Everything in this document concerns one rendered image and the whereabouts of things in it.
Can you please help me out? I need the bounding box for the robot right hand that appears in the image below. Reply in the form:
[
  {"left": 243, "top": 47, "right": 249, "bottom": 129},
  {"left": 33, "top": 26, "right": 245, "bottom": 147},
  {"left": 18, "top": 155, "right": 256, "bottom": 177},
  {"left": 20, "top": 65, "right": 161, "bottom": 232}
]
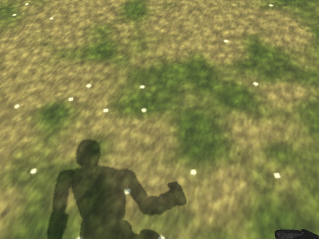
[{"left": 274, "top": 229, "right": 319, "bottom": 239}]

